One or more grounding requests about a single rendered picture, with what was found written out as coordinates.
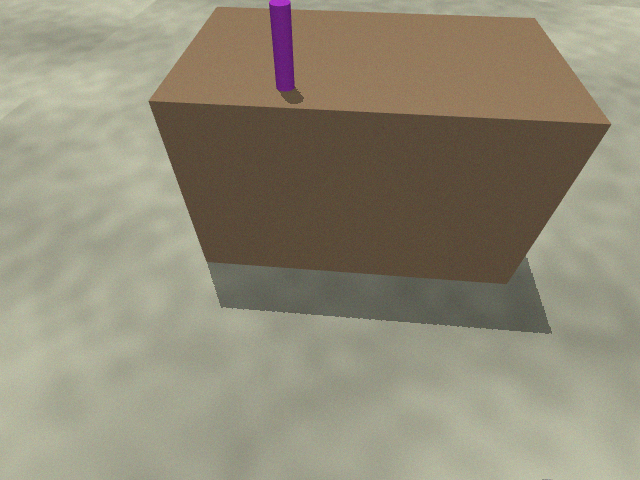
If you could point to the can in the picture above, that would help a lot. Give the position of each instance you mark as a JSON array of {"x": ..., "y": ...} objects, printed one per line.
[{"x": 281, "y": 28}]

